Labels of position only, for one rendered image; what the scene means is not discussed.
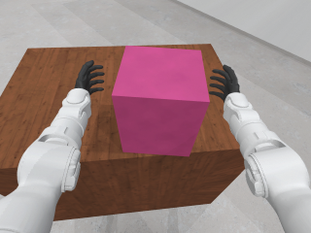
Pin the left robot forearm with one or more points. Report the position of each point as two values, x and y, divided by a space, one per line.
69 125

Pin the robot left upper arm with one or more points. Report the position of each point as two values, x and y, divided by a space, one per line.
48 170

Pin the carton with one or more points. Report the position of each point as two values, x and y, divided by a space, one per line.
160 99

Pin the left robot hand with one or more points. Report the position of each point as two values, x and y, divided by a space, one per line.
83 80

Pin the right robot forearm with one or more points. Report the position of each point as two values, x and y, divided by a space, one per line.
249 130

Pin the pedestal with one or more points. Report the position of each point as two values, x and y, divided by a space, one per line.
113 182

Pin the right robot hand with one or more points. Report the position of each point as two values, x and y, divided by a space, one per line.
230 82

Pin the robot right upper arm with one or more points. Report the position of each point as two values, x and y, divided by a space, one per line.
279 176

